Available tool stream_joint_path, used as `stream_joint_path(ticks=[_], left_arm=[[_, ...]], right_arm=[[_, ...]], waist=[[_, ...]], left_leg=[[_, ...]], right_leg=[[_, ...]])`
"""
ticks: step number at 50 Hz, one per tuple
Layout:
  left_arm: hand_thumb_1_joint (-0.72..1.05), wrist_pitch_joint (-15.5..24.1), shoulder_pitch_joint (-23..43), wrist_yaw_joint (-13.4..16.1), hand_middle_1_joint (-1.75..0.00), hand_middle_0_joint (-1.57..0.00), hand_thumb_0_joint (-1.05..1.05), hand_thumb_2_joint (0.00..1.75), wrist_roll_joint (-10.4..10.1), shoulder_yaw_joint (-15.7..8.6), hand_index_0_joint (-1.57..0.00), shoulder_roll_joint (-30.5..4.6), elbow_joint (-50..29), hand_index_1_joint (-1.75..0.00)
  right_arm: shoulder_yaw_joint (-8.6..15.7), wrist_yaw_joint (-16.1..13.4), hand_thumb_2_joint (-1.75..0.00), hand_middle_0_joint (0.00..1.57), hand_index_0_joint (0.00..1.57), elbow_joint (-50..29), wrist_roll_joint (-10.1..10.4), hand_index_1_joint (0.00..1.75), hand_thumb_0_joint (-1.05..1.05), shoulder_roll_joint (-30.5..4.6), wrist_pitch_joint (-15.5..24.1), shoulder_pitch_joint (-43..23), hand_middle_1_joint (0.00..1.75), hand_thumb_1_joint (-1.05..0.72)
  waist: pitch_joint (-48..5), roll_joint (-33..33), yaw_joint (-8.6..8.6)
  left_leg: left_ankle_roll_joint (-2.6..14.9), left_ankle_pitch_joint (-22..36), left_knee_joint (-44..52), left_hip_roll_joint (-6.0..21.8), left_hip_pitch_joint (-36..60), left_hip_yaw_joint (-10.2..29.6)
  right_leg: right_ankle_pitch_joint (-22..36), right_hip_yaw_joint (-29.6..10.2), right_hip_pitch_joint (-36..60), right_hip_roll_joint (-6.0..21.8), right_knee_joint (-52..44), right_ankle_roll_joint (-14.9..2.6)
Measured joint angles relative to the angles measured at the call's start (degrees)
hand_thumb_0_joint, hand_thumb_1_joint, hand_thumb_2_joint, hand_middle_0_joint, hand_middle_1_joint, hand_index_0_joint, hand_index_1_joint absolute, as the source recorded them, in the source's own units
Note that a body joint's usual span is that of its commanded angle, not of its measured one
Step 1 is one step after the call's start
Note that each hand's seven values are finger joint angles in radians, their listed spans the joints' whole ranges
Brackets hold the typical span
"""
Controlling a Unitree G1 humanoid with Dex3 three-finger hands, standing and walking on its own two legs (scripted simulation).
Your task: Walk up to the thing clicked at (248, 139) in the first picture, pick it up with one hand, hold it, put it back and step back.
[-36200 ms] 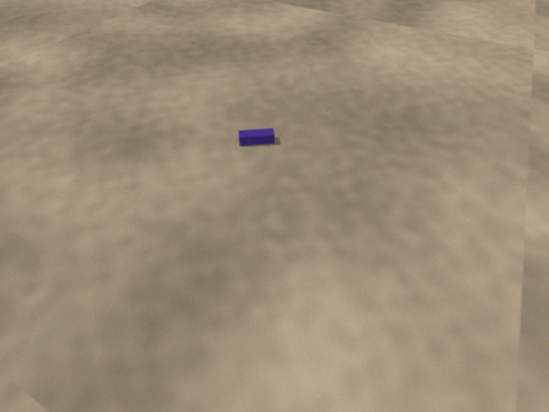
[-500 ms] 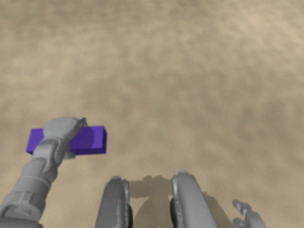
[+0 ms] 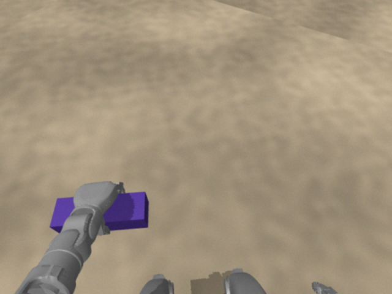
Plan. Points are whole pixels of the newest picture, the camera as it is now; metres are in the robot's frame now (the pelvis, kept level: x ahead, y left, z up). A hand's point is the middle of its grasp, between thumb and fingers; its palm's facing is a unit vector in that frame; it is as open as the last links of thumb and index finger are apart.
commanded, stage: lift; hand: left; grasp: from above
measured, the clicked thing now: (103, 213) +0.33 +0.23 -0.11
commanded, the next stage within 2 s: hold in 0.20 s
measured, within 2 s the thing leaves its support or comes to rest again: neither
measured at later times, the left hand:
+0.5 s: hand (92, 202) +0.33 +0.22 -0.03, palm faces -0.48 -0.03 -0.88, open 10.1 cm
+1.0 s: hand (88, 200) +0.32 +0.22 +0.00, palm faces -0.48 -0.03 -0.88, open 10.1 cm
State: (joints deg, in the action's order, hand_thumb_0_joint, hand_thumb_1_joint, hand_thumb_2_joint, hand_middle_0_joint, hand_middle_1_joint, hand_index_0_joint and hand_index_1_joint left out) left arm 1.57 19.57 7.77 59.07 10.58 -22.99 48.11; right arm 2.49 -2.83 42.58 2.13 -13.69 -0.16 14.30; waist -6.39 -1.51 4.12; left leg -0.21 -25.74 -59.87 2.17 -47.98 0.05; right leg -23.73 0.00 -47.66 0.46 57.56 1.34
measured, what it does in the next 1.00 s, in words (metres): rises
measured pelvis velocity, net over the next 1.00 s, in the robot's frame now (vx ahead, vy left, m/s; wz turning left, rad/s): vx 0.03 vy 0.00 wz -0.01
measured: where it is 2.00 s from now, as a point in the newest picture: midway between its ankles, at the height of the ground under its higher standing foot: outside the picture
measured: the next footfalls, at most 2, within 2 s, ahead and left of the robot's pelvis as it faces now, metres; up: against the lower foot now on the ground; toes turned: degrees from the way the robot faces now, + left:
none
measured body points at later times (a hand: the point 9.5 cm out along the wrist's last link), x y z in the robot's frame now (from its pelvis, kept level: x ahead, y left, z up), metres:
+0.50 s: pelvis +0.03 +0.00 +0.04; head +0.07 +0.00 +0.49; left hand +0.35 +0.22 +0.02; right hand +0.13 -0.27 -0.08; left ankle +0.03 +0.12 -0.67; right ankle +0.04 -0.14 -0.67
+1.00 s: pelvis +0.03 +0.00 +0.05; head +0.05 -0.01 +0.50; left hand +0.34 +0.22 +0.05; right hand +0.15 -0.26 -0.06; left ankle +0.03 +0.12 -0.67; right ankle +0.04 -0.14 -0.67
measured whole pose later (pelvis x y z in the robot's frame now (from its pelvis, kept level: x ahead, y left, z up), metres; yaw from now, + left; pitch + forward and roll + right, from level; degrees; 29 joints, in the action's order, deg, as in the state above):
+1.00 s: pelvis +0.03 +0.00 +0.05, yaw -1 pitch +5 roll +0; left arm 4.1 12.8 -0.7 58.4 11.4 -24.0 38.1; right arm 3.0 -2.9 39.8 3.1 -14.0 -4.1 12.5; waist -3.2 -2.1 0.8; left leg -0.2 -18.7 -37.3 1.6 -23.4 -1.9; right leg -17.1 -1.4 -24.3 0.9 36.6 1.3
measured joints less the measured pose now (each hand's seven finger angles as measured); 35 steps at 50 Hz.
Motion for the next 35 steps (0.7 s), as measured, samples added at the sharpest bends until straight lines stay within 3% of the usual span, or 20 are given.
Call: stream_joint_path(ticks=[15,35], left_arm=[[-0.06,1.0,-2.5,-1.9,-0.76,-0.6,-0.01,0.7,-0.7,0.3,-0.65,0.0,-1.8,-0.67],[-0.06,2.0,-4.8,-6.0,-0.76,-0.6,-0.01,0.7,-0.4,0.7,-0.65,-0.8,-6.3,-0.67]], right_arm=[[0.5,0.3,-0.9,0.2,0.2,-0.7,0.1,0.3,0.01,0.1,-1.3,0.2,0.3,-0.9],[0.8,0.4,-0.9,0.2,0.2,-1.7,0.6,0.3,0.01,-0.4,-3.0,-1.3,0.3,-0.9]], waist=[[1.8,0.0,-1.07],[2.5,-0.3,-2.46]], left_leg=[[0.03,3.5,12.0,-0.4,12.2,-0.8],[0.05,5.6,19.7,-0.6,21.2,-1.5]], right_leg=[[3.3,-0.5,11.8,0.3,-11.5,0.06],[5.3,-1.0,20.5,0.4,-18.8,0.12]])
